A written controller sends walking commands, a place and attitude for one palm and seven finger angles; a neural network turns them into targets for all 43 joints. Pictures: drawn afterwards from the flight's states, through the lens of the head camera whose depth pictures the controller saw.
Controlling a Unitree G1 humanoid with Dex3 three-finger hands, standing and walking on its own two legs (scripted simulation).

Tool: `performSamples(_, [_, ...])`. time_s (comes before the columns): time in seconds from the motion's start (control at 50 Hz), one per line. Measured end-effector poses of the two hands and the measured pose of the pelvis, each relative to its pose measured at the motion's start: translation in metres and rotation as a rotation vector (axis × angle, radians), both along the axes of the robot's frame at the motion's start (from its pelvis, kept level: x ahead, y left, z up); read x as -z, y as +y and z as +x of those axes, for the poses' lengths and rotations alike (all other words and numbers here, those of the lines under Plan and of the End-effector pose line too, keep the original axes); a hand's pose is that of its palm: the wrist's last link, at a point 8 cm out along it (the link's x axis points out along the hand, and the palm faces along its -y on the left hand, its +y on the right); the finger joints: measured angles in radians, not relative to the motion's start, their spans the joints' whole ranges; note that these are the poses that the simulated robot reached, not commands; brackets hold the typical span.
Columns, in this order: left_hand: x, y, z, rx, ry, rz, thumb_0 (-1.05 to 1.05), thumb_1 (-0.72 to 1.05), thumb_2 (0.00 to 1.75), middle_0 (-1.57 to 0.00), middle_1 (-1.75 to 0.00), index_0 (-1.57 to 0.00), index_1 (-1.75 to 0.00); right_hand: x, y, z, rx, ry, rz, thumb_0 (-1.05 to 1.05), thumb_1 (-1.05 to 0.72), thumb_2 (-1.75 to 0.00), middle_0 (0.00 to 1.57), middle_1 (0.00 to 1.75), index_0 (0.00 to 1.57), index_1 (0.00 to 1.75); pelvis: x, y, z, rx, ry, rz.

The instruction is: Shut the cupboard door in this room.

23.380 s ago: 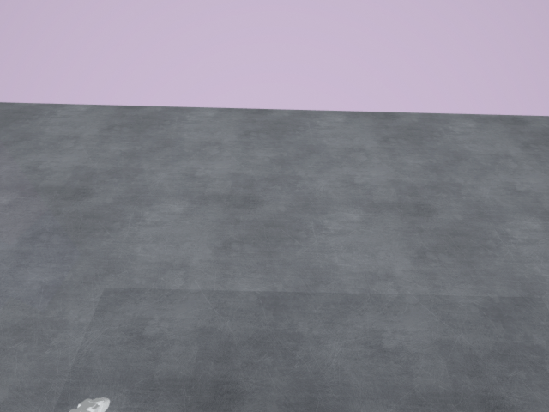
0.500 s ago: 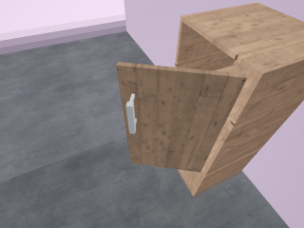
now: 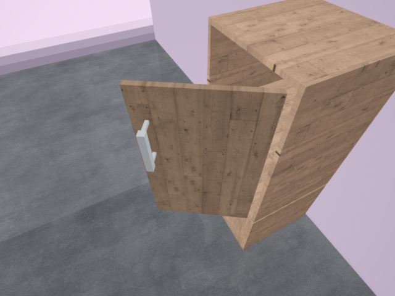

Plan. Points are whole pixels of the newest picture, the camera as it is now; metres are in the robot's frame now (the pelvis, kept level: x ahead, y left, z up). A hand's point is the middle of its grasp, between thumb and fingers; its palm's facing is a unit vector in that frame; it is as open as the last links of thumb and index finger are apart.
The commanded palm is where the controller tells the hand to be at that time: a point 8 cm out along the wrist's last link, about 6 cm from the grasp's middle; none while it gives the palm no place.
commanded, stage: raise the hand and make a fist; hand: left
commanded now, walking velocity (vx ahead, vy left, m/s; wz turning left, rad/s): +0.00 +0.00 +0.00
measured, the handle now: (148, 146) +0.46 +0.16 +0.01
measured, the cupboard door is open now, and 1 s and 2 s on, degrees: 57 57 57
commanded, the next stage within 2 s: bring the fist close to the handle in 1.88 s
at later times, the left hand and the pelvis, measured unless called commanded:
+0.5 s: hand out of the picture +0.12 +0.19 -0.05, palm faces +0.03 -1.00 -0.02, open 5.6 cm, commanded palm +0.12 +0.23 -0.04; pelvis -0.06 -0.01 -0.10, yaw +2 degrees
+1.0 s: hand (94, 275) +0.16 +0.21 -0.02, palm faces -0.06 -1.00 -0.02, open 3.4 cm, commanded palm +0.14 +0.27 -0.01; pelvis -0.04 +0.04 -0.08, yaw +1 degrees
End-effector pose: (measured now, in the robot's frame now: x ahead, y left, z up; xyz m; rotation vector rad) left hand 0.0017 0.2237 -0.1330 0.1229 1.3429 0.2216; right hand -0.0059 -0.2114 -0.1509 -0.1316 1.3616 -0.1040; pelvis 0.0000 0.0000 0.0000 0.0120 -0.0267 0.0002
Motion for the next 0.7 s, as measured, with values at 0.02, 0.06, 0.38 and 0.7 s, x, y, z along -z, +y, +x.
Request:
performSamples(0.02, [-0.010,0.005,0.016,-0.022,-0.111,0.018,0.02,0.93,0.90,-0.20,-0.30,-0.20,-0.30,-0.003,-0.006,0.005,0.003,-0.064,-0.029,0.00,-0.91,-0.90,0.20,0.30,0.20,0.30,0.002,-0.002,-0.002,0.003,0.003,0.001])
performSamples(0.06, [-0.045,0.008,0.056,-0.028,-0.397,0.057,0.03,0.94,0.90,-0.21,-0.31,-0.20,-0.31,-0.010,-0.019,0.019,0.010,-0.213,-0.065,0.01,-0.92,-0.90,0.20,0.30,0.20,0.30,0.005,-0.005,-0.003,-0.009,0.013,0.003])
performSamples(0.38, [-0.071,0.000,0.112,0.245,-1.262,-0.171,0.01,0.91,0.90,-0.41,-0.53,-0.41,-0.53,-0.055,-0.071,0.181,-0.167,-0.970,-0.190,0.01,-0.91,-0.90,0.20,0.30,0.20,0.30,0.087,-0.019,-0.052,-0.022,0.219,0.016])
performSamples(0.7, [-0.096,0.023,0.135,0.298,-1.243,-0.173,0.02,0.90,0.90,-0.70,-0.85,-0.70,-0.85,0.010,0.027,0.120,-0.136,-0.705,-0.007,0.01,-0.90,-0.90,0.20,0.30,0.21,0.30,0.088,0.012,-0.058,-0.028,0.242,-0.052])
